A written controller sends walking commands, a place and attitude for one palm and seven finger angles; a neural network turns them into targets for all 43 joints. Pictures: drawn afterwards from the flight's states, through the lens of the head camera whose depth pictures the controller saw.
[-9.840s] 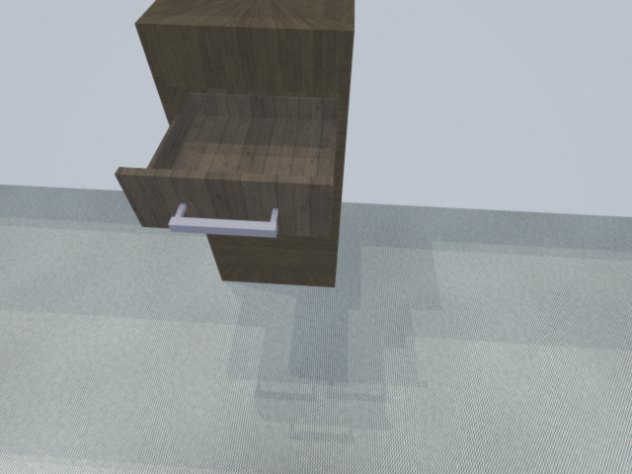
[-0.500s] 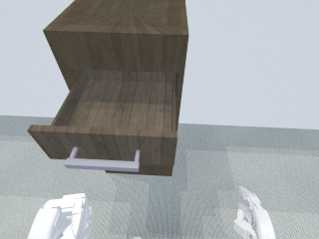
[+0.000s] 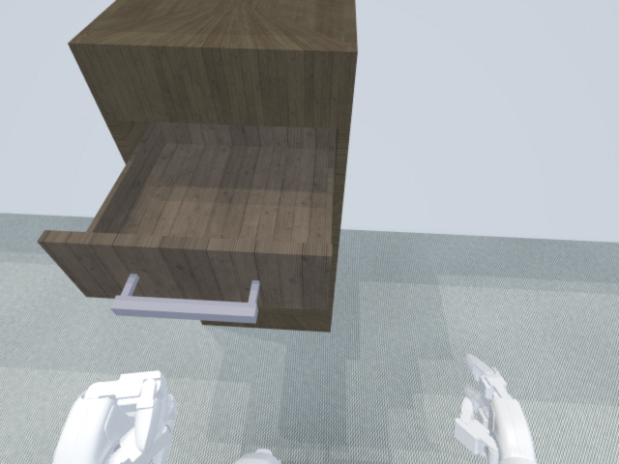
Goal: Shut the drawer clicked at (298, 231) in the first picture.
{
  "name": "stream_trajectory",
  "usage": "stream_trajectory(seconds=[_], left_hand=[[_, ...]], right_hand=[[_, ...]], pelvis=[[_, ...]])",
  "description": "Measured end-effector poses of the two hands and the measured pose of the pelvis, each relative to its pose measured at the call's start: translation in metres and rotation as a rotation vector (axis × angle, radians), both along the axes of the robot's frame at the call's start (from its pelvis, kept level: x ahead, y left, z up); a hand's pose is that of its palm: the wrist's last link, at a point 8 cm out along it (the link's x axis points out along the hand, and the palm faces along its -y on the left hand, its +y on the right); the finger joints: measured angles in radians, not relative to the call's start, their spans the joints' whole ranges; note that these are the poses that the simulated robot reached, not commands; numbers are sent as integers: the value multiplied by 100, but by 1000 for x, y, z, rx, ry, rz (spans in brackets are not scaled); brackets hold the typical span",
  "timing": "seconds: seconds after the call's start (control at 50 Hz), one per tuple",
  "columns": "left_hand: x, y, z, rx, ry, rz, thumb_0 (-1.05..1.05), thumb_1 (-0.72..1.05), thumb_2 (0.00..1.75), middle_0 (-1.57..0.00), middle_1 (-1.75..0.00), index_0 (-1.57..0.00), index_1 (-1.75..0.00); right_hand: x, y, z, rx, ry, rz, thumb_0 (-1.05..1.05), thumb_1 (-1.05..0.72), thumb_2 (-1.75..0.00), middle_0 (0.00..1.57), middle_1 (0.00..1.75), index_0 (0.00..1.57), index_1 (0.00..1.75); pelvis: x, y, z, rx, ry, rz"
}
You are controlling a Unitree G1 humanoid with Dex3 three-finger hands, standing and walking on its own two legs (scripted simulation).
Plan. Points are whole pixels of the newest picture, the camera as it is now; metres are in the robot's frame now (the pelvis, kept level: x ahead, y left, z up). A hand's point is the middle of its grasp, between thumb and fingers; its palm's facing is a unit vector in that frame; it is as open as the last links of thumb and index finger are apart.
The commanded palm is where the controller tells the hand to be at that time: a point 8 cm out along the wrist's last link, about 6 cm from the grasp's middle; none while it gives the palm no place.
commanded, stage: bring the fist close to the handle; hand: left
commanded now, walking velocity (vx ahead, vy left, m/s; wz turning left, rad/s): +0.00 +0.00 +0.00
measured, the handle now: (189, 296) +0.33 +0.20 +0.02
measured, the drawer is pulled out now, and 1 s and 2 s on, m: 0.27 0.27 0.24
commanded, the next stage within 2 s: push the drawer shut in 1.10 s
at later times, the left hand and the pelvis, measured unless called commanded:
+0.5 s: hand (185, 394) +0.20 +0.16 +0.03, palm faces +0.01 -1.00 -0.04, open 3.3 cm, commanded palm +0.17 +0.22 +0.04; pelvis +0.00 +0.00 -0.02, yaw -1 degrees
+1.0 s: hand (196, 388) +0.21 +0.16 +0.01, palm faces +0.01 -1.00 -0.04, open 3.3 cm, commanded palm +0.19 +0.21 +0.02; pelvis +0.00 +0.01 -0.03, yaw -1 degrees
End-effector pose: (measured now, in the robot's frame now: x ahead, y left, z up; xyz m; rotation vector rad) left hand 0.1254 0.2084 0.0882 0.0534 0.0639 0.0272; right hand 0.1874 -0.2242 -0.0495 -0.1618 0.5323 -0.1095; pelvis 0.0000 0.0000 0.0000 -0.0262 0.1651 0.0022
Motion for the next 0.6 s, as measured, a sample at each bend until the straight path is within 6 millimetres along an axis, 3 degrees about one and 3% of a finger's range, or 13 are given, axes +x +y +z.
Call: stream_trajectory(seconds=[0.3, 0.6], left_hand=[[31, 5, -29, -12, 16, -13, 2, 90, 90, -140, -160, -140, -160], [59, 7, -61, -18, 3, -20, 2, 90, 90, -140, -160, -140, -160]], right_hand=[[-19, -13, -21, -30, 104, -50, 1, -91, -90, 20, 30, 20, 30], [-16, -6, -43, -52, 152, -27, 1, -91, -90, 20, 30, 20, 30]], pelvis=[[1, -1, -8, 1, 47, -9], [0, 6, -26, -8, 114, -12]])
